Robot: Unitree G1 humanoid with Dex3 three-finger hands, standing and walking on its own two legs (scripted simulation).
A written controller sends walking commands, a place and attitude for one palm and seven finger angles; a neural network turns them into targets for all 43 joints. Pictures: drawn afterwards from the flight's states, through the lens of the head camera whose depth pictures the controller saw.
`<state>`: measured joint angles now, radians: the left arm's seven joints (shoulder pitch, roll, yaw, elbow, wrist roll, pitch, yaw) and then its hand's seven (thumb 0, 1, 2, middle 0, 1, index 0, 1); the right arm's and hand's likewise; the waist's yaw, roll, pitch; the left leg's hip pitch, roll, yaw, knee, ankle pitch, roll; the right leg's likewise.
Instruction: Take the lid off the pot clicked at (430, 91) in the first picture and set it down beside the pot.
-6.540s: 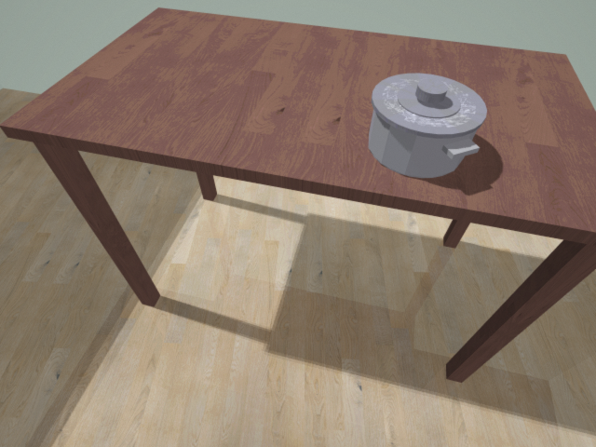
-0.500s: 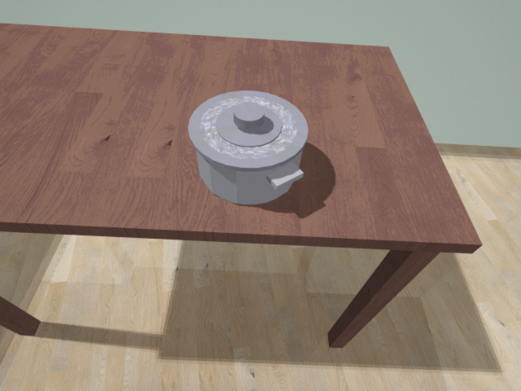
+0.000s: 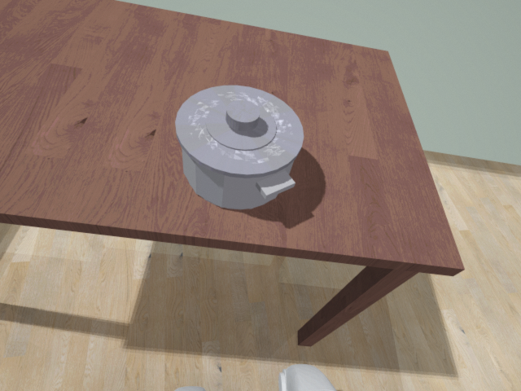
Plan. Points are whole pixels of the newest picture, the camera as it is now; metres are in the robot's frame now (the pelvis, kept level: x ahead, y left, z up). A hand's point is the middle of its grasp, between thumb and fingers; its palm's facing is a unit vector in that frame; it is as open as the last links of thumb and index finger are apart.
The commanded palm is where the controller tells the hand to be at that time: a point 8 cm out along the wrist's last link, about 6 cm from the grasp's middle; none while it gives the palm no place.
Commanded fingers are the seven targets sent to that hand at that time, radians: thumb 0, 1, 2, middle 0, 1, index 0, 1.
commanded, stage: shuffle to correct the standing spot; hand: left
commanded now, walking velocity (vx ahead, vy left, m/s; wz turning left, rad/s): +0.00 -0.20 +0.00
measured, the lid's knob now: (242, 115) +0.47 +0.08 +0.15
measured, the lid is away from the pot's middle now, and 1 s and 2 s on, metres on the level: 0.00 0.00 0.00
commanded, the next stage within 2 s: come to a stop and stand still in 0.08 s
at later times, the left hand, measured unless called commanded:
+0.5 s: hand out of the picture +0.05 +0.08 -0.16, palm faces +0.02 -0.97 -0.26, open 7.2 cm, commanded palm none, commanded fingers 0.00 0.90 0.90 -0.20 -0.30 -0.20 -0.30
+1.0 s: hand out of the picture +0.00 +0.19 -0.19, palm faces +0.04 -0.96 -0.28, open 7.3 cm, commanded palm none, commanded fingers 0.00 0.90 0.90 -0.20 -0.30 -0.20 -0.30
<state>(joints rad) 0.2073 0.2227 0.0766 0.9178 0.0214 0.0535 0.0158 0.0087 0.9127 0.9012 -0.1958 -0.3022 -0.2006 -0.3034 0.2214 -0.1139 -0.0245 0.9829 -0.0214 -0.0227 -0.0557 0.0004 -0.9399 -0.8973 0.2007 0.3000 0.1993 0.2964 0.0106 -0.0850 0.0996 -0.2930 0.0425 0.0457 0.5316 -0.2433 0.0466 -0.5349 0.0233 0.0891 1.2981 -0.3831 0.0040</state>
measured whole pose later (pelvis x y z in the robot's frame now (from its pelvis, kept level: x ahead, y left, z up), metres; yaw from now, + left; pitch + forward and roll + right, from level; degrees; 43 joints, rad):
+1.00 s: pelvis -0.03 -0.02 -0.02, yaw +0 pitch -2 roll -1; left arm 0.31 0.22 0.01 0.95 0.02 0.04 0.05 0.01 0.91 0.90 -0.20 -0.30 -0.20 -0.30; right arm 0.19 -0.16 0.00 0.85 -0.02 0.04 0.01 0.01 -0.91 -0.90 0.20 0.30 0.20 0.30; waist 0.03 0.03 0.03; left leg -0.32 -0.06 0.07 0.67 -0.32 0.10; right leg -0.30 -0.09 0.09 0.62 -0.33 0.00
